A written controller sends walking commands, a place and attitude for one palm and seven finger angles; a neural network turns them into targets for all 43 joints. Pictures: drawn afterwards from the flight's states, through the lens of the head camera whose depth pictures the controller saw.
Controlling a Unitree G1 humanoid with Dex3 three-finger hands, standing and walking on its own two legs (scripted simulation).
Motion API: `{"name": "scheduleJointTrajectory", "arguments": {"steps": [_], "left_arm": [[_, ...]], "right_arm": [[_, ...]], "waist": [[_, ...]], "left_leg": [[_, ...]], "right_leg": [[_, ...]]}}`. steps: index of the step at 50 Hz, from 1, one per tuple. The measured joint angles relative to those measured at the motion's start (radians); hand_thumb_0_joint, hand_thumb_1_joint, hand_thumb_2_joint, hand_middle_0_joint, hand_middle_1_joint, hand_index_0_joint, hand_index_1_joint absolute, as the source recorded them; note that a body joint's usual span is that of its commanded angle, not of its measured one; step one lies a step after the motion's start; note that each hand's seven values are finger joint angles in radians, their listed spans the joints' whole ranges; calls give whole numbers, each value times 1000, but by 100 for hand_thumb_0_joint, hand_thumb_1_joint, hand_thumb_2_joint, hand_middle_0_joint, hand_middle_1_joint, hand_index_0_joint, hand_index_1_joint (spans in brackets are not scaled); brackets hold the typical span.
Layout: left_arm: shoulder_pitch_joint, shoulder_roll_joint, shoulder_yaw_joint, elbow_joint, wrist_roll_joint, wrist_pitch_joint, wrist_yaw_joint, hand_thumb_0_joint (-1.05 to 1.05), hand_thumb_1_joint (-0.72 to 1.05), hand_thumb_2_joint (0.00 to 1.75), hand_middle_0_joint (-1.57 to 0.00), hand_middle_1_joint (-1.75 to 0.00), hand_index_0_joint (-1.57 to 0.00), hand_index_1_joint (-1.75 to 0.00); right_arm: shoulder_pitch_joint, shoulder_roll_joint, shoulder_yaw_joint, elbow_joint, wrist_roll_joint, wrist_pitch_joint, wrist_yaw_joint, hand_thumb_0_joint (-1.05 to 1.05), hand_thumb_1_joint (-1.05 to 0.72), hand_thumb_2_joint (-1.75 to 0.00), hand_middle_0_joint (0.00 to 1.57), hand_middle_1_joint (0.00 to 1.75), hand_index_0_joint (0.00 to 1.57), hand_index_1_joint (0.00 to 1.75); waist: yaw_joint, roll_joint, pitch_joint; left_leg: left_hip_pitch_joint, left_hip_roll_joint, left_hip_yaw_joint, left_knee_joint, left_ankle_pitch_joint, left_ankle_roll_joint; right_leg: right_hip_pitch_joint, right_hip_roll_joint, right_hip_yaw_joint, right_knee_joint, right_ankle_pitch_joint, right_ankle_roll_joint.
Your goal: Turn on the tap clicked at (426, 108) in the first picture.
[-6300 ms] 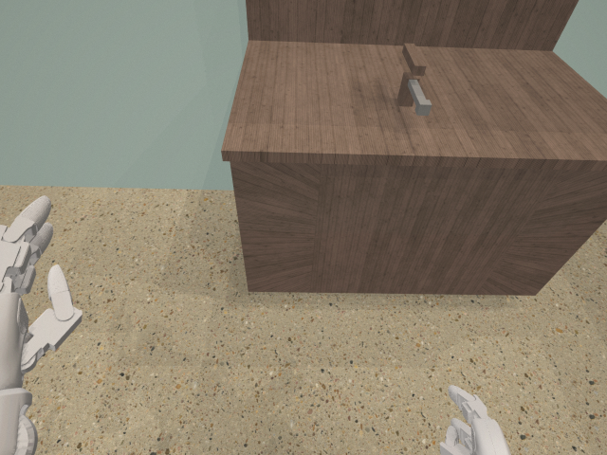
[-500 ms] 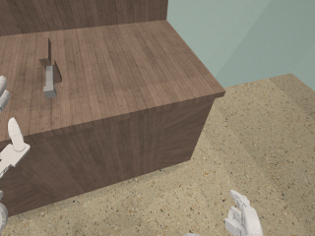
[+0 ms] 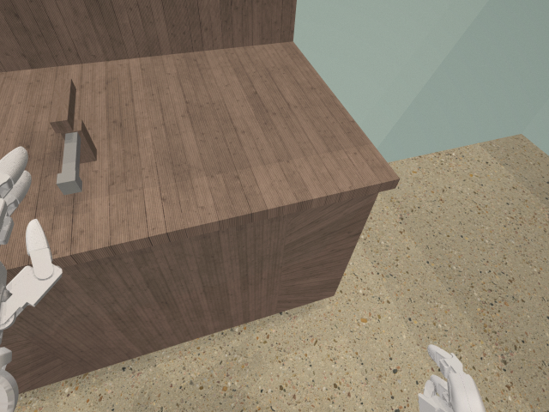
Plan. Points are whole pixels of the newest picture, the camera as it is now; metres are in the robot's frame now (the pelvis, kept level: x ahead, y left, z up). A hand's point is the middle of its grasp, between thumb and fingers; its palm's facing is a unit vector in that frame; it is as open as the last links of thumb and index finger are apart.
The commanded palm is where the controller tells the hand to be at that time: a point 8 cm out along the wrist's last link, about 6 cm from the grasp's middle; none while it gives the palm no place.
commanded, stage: come to a stop and stand still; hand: left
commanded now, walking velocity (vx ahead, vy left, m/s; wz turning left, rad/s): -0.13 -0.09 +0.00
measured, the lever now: (69, 182) +0.44 +0.38 +0.05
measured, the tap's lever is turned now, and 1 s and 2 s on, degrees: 0 0 0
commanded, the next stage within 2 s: look again from close up in 0.80 s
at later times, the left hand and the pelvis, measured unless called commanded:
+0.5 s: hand (61, 315) +0.17 +0.21 +0.17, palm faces +0.40 -0.84 -0.36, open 7.4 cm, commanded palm +0.13 +0.26 +0.19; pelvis -0.03 -0.02 +0.00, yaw -1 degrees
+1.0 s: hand (4, 252) +0.21 +0.27 +0.21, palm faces +0.49 -0.78 -0.40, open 7.4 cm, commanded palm +0.13 +0.27 +0.19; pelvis -0.04 -0.01 +0.00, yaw -1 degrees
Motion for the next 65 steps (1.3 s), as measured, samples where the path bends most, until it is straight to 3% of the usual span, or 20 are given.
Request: {"name": "scheduleJointTrajectory", "arguments": {"steps": [2, 5, 9, 12, 15, 18, 22, 30, 37, 45, 48, 51, 54, 58, 61, 65], "left_arm": [[-20, 15, 11, 27, -3, -1, -4, 1, 88, 90, -22, -30, -22, -30], [-54, 18, 17, 65, -1, 6, -8, 1, 89, 90, -21, -30, -21, -30], [-45, 7, 10, 54, -5, 25, -10, 2, 89, 90, -21, -30, -21, -30], [-32, -2, -6, 51, -4, 31, -18, 2, 89, 90, -21, -30, -21, -30], [-14, -13, -21, 64, -14, 39, -28, 2, 89, 90, -21, -30, -21, -30], [4, -30, -32, 75, -23, 57, -26, 1, 89, 90, -21, -30, -21, -30], [-9, -40, -39, 96, -23, 72, -19, 1, 88, 90, -22, -30, -22, -30], [-49, -40, -36, 130, -4, 55, -8, 2, 89, 90, -21, -30, -21, -30], [-33, -19, -28, 132, 4, 26, -8, 2, 89, 90, -21, -30, -21, -30], [-22, -33, -36, 130, 3, 32, -9, 2, 89, 90, -21, -30, -21, -30], [-236, 77, 3, 237, 15, -5, -45, 2, 88, 90, -22, -30, -22, -30], [-349, 90, 80, 310, -11, -23, -43, 2, 88, 90, -22, -30, -22, -30], [-273, 23, 79, 244, -31, -6, -38, 2, 89, 90, -21, -30, -21, -30], [-133, -37, -9, 161, -12, 11, -63, 1, 89, 90, -21, -30, -21, -30], [-77, -30, -29, 154, 1, 24, -73, 1, 89, 90, -21, -30, -21, -30], [-76, 2, 13, 146, -2, 39, -62, 2, 88, 90, -22, -30, -22, -30]], "right_arm": [[-4, 19, 2, -4, -3, -3, -3, 2, -91, -90, 20, 30, 20, 30], [-10, 49, 20, -18, -9, -29, 12, 2, -91, -90, 20, 30, 20, 30], [-20, 88, 57, -40, -9, -55, 41, 1, -91, -90, 20, 30, 20, 30], [-26, 104, 78, -44, -8, -56, 46, 1, -91, -90, 20, 30, 20, 30], [-19, 103, 88, -31, -2, -40, 43, 1, -91, -90, 20, 30, 21, 30], [-3, 88, 83, -7, 0, -23, 33, 1, -91, -90, 20, 30, 21, 30], [21, 55, 69, 28, 0, -7, 13, 1, -91, -90, 20, 30, 21, 30], [65, 20, 45, 40, -3, -10, -7, 2, -91, -90, 20, 30, 20, 30], [62, 37, 47, 17, -4, -43, 1, 2, -91, -90, 20, 30, 20, 30], [44, 64, 66, 32, -9, -53, 10, 2, -91, -90, 20, 30, 20, 30], [60, 66, 82, 15, 13, -81, -7, 2, -91, -90, 20, 30, 20, 30], [35, 60, 93, 25, 1, -105, 35, 2, -91, -90, 20, 30, 20, 30], [28, 47, 87, 3, 0, -118, 66, 2, -91, -90, 20, 30, 21, 30], [30, 39, 79, -20, -6, -120, 58, 2, -91, -90, 20, 30, 21, 30], [32, 39, 75, -31, -13, -111, 45, 1, -91, -90, 20, 30, 21, 30], [26, 38, 73, -33, -20, -99, 39, 1, -91, -90, 20, 30, 20, 30]], "waist": [[11, -20, -10], [7, -13, -13], [10, 1, -7], [8, 29, 5], [7, 57, -6], [10, 64, -25], [11, 62, -34], [-2, 39, -50], [-14, 39, -33], [7, 50, -31], [46, 40, -11], [50, 37, -17], [34, 42, -32], [7, 23, -39], [-2, 7, -33], [5, -5, -11]], "left_leg": [[8, -6, 15, -3, -15, 8], [14, 0, 5, -34, 3, 5], [14, 16, 7, -51, 24, -8], [2, 35, -2, -30, 24, -20], [-14, 48, -19, -15, 21, -35], [-31, 28, -52, 13, -36, -40], [-23, 12, -80, 3, 16, -31], [-13, 8, -76, -32, 49, -21], [-15, 3, -66, -68, 82, -15], [-23, 4, -64, -52, 66, -15], [-47, -2, -81, -14, 56, -6], [-57, -3, -82, 15, 24, -11], [-33, -13, -70, -1, 22, -5], [4, -31, -38, -54, 19, 17], [20, -45, -29, -87, 23, 27], [27, -54, -35, -98, 17, 33]], "right_leg": [[-14, 6, 41, 43, -77, 17], [-27, 32, 77, 83, -127, 25], [3, 44, 84, -18, -65, 30], [26, 58, 67, -88, 75, 10], [20, 74, 55, -86, 74, -23], [6, 74, 57, -72, 67, -33], [6, 74, 55, -56, 66, -31], [12, 73, 58, -81, 60, -13], [5, 71, 72, -111, 90, -4], [8, 74, 77, -125, 118, -10], [-12, 65, 58, -75, 89, -9], [-21, 72, 72, -66, 85, -15], [-7, 77, 111, -89, 90, -1], [13, 60, 143, -124, 91, 18], [23, 47, 151, -148, 94, 30], [38, 39, 145, -168, 89, 37]]}}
